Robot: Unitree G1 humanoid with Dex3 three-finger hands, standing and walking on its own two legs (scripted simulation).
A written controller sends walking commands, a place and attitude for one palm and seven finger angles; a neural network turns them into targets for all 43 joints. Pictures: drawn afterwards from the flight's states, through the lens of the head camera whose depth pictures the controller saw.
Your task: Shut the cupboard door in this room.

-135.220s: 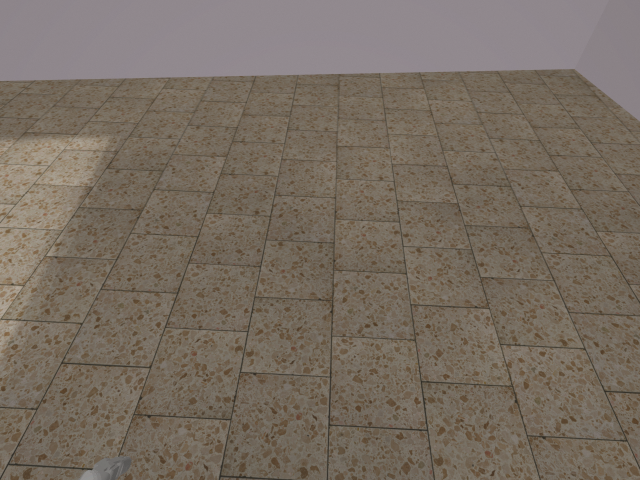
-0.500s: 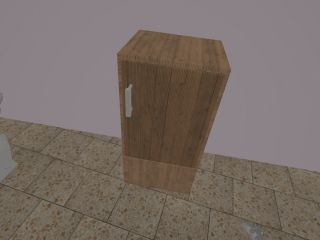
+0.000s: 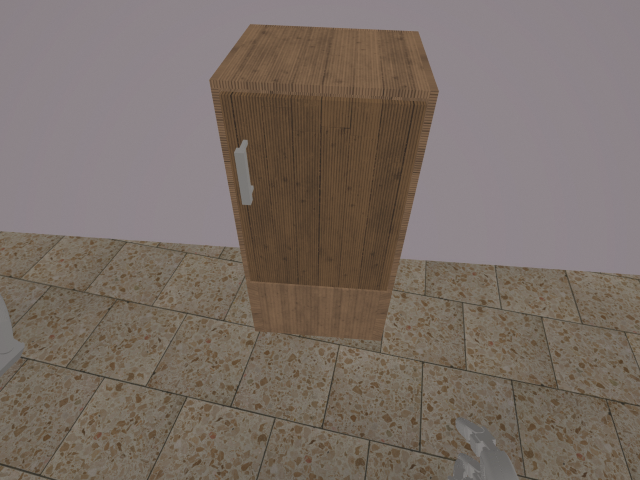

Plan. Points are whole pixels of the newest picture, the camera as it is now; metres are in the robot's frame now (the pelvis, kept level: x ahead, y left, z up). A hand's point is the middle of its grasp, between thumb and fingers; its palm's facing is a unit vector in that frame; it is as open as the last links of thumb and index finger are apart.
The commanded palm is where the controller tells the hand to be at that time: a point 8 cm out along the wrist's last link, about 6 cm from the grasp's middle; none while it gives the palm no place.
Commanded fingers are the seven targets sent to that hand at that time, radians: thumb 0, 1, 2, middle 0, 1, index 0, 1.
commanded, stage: stop stepping back and stand still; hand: left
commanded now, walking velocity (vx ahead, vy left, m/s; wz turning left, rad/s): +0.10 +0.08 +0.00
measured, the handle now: (245, 172) +0.76 +0.19 -0.03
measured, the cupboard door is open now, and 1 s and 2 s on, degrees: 0 0 0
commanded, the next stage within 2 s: let the arm hang, fingers relaxed in 1.08 s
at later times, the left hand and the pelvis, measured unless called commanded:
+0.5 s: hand (18, 336) +0.21 +0.29 +0.16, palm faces +0.44 -0.77 -0.45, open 7.4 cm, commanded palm +0.15 +0.33 +0.18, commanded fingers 0.00 0.90 0.90 -0.20 -0.30 -0.20 -0.30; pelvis +0.01 +0.02 +0.00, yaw +1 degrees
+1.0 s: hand out of the picture +0.20 +0.32 +0.15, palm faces +0.44 -0.80 -0.40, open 7.4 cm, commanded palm +0.13 +0.35 +0.18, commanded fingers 0.00 0.90 0.90 -0.20 -0.30 -0.20 -0.30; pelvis +0.00 +0.05 +0.00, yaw +1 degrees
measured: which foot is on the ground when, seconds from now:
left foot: up 0.00-0.24, down 0.26-1.00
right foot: down 0.00-1.00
